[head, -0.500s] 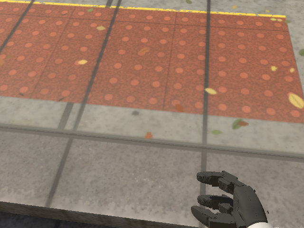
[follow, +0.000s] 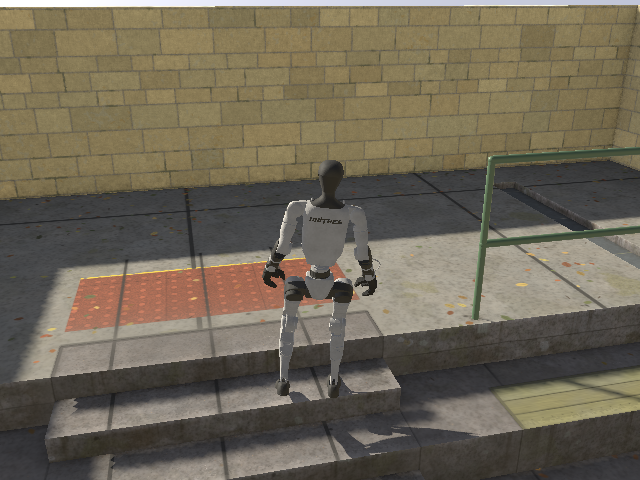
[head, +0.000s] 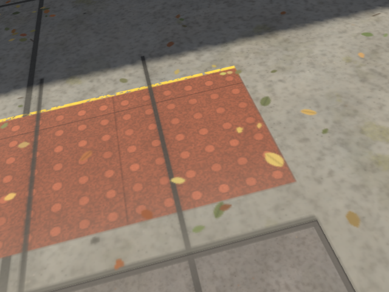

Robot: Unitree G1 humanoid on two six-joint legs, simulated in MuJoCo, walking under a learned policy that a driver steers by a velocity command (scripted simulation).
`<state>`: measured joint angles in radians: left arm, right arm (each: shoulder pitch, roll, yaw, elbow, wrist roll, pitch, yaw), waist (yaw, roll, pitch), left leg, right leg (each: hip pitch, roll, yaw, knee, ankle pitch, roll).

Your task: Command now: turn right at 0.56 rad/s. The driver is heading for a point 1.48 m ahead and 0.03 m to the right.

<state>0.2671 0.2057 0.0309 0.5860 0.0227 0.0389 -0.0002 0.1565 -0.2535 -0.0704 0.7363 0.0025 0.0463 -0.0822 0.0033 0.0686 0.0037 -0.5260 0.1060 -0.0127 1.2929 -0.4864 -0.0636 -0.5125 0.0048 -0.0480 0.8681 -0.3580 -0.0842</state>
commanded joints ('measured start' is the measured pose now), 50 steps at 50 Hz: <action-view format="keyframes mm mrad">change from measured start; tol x32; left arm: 1 -97 157 41 -127 -4 -23 35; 50 57 -30 -38 104 -36 -73 -22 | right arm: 1 -92 -32 -1 -140 -13 -27 0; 33 -186 132 160 -300 -43 -140 84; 40 440 -272 1 -39 -10 -103 83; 50 223 53 63 166 -22 -155 125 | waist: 1 -15 -231 -25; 38 -246 -309 -178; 40 -109 548 -271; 50 79 -25 55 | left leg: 1 -351 -43 -122 212 172 -20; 13 -345 -77 -67 388 300 -69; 29 -1094 4 -109 987 68 33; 37 165 -106 213 -27 8 118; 41 422 267 -1174 -1166 -460 310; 45 -107 164 -426 -901 -291 190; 50 66 90 -145 -978 24 168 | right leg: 1 211 -227 603 -553 -193 -111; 11 284 -161 469 -457 187 -115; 24 562 -248 625 -615 -164 -270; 34 -60 -196 292 -932 38 -108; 38 362 -157 152 -387 1181 -21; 39 219 -123 201 -38 966 1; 40 -61 142 259 397 59 39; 42 -261 107 303 899 154 26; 50 -445 -12 206 771 350 -75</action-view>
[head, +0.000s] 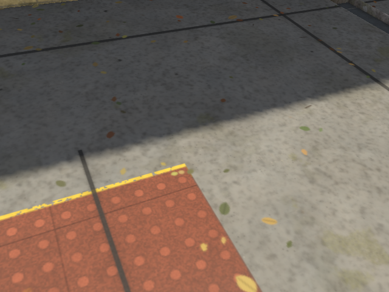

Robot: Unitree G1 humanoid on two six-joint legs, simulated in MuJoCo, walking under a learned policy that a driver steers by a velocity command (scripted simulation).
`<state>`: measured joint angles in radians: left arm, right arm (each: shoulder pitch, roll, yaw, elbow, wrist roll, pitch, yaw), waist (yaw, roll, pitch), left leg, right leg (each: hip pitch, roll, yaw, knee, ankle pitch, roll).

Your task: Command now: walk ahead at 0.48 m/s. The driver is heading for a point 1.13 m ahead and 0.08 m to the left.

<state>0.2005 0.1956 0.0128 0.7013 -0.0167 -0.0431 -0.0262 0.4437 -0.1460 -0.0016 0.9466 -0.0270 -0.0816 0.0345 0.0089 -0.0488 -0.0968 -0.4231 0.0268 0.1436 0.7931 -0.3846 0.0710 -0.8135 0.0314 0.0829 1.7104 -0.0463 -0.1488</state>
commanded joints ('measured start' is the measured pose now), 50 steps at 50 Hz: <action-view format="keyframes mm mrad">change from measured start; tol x16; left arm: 1 67 -18 -23 -27 17 9 9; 14 -255 -4 11 -39 2 -2 -11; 22 171 134 47 54 54 -25 29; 27 -151 76 22 22 33 -18 28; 50 26 62 40 218 18 29 67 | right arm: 1 -68 -68 -13 -45 14 -23 -7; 22 104 -111 -2 -50 10 -14 -36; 25 -97 -158 -35 -88 32 27 -49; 50 -149 -140 -53 7 23 36 -74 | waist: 1 61 85 154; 17 -46 171 91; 20 61 136 -84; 22 41 -181 -401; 27 -82 -26 6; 35 -56 -54 61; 39 6 182 143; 50 -7 61 46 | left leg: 1 -23 164 -273 -518 -30 38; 8 293 143 -136 -609 625 16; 18 556 166 -147 -337 1111 36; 20 341 91 -141 -97 945 6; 22 -120 -83 -225 451 -302 -100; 35 248 41 -166 -264 209 -81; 39 -27 60 -227 -425 -105 -34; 50 165 35 -193 -350 370 -29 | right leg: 1 -147 -45 70 -159 57 27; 8 -68 -106 -115 -724 237 115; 18 271 -5 -154 -1239 31 59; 19 419 5 -164 -1365 186 33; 21 1172 -371 199 -1127 955 -210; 22 1194 -498 396 -1208 925 -329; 27 432 -226 26 -1452 147 -89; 30 412 -219 7 -1448 79 -105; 35 316 -164 23 -1447 -508 41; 50 640 -78 -89 -1231 33 133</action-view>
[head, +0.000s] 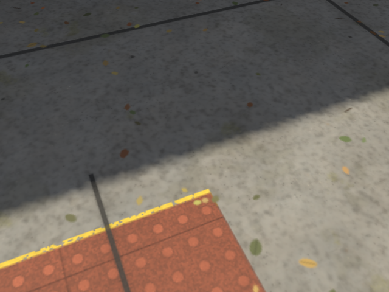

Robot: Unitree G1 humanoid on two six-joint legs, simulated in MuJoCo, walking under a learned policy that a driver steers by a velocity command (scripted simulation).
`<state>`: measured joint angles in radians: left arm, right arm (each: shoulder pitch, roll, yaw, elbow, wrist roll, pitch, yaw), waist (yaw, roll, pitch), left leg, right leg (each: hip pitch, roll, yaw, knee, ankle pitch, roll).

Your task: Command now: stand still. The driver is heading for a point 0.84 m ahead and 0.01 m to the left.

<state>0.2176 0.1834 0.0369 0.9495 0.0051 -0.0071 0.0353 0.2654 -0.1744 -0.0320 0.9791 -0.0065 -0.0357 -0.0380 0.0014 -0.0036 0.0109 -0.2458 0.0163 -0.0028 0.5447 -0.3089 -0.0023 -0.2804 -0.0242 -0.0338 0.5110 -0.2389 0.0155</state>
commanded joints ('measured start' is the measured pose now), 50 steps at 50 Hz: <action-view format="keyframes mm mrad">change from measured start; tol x16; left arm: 1 10 76 17 -24 -4 -4 7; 38 -32 68 23 74 -39 -62 -17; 44 444 221 78 198 -27 -80 -24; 50 191 66 2 116 -6 -112 -53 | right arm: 1 28 -111 -22 -21 3 -9 0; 50 -94 -144 -41 -48 31 -78 42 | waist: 1 1 12 -55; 35 -53 195 159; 42 106 48 54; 44 154 -337 -17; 50 16 -79 93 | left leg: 1 -9 43 -45 -103 313 45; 29 23 14 -27 -183 205 48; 33 5 140 -233 -326 -507 164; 37 50 334 -463 -404 -417 264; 42 -188 119 -125 -174 -153 155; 44 -489 -62 80 431 -143 44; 46 -684 21 -88 760 -137 83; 50 -567 115 -46 609 157 78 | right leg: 1 109 -24 28 -33 235 -28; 29 104 -32 20 -91 137 5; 32 3 42 -74 50 -208 -6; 37 -323 -76 60 416 -289 -80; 42 251 56 -95 -3 -6 -64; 45 418 -394 789 -374 -402 -307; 50 243 -217 281 -387 -15 -169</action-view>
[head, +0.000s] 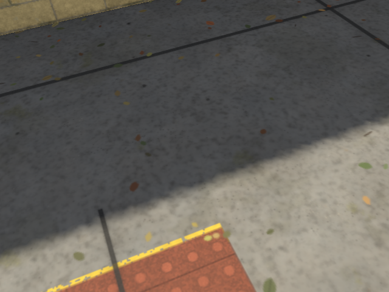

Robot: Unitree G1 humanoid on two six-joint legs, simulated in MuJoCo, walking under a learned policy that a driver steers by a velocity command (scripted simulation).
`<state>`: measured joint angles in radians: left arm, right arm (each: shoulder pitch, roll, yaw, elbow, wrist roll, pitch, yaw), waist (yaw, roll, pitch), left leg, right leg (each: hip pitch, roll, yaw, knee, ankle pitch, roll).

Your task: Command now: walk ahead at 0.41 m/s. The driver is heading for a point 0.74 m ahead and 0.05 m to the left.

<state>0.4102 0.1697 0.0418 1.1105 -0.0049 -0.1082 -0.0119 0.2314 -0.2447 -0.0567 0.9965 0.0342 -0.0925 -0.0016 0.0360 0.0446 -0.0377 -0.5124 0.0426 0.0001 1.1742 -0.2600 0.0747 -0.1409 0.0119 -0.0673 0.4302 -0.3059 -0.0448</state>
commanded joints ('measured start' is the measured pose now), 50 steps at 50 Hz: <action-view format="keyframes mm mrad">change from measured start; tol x32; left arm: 1 38 78 -6 -35 8 -6 -1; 19 203 -10 -24 -96 7 15 14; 40 -520 115 12 -338 -17 8 -14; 46 -1 352 95 -224 28 -3 -10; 50 -216 178 32 -255 8 7 -13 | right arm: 1 -66 -54 -14 -63 -12 -13 11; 12 -437 -23 19 -215 2 -10 52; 19 196 -262 -66 -62 -33 -3 37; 50 81 -116 -9 -41 -5 -18 -8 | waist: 1 -12 -130 135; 13 19 -129 184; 19 -136 242 -404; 30 -18 -8 73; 42 -91 26 106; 47 56 -317 -412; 50 0 -91 -117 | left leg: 1 -287 85 -26 -46 131 -10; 14 -109 -9 57 -637 245 15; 17 400 -72 82 -630 207 90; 19 1001 367 -714 -792 -77 313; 27 262 172 -182 -1039 224 179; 41 568 212 -77 -967 339 117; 45 468 121 9 -525 724 34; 47 -90 -133 -43 129 -325 -76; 50 -144 22 -74 133 -207 -62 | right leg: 1 103 -234 261 -305 144 -107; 13 237 -266 91 -298 485 -109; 17 170 -223 35 200 1012 -44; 19 -444 56 123 877 -225 31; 21 -596 -37 191 1011 -145 -12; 41 -550 -98 61 107 299 -3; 45 16 -47 35 74 318 -99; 47 566 -457 732 -43 578 -342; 50 168 -325 323 -69 798 -226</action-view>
